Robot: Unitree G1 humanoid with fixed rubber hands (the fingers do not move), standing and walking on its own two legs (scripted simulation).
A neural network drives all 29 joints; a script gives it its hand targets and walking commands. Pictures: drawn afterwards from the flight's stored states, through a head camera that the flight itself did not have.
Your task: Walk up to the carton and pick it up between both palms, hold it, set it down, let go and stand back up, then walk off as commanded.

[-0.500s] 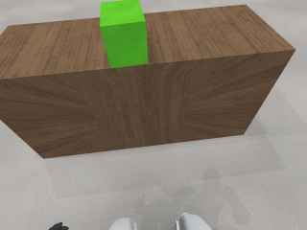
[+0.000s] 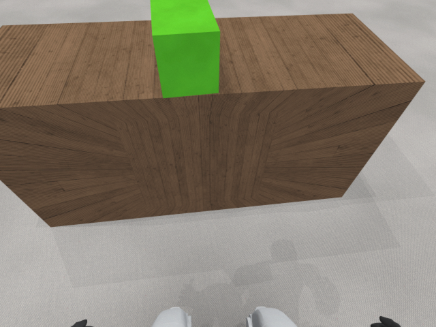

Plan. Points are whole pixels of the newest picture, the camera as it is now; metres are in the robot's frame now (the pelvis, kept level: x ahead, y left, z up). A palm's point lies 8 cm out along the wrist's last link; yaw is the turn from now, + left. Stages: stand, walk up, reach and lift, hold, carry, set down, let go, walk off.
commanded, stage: walk up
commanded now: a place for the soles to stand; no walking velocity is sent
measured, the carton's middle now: (184, 46) +0.84 +0.11 +0.08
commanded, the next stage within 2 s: none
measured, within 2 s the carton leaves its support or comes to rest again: neither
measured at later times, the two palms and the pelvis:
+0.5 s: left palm out of the picture +0.10 +0.30 -0.09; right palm out of the picture +0.10 -0.31 -0.07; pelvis +0.02 +0.00 +0.00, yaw +0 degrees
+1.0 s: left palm (29, 277) +0.22 +0.39 -0.07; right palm out of the picture +0.12 -0.23 -0.05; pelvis +0.12 +0.09 +0.02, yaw -3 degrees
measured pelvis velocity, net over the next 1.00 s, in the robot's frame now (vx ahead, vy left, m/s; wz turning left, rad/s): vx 0.12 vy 0.09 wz -0.06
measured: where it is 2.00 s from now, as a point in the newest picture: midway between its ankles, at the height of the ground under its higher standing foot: (203, 284)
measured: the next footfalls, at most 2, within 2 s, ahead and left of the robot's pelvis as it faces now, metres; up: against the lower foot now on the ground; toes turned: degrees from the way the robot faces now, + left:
left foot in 0.70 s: +0.16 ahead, +0.17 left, +0.00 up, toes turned +5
right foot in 1.26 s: +0.33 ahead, -0.06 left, +0.00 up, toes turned -6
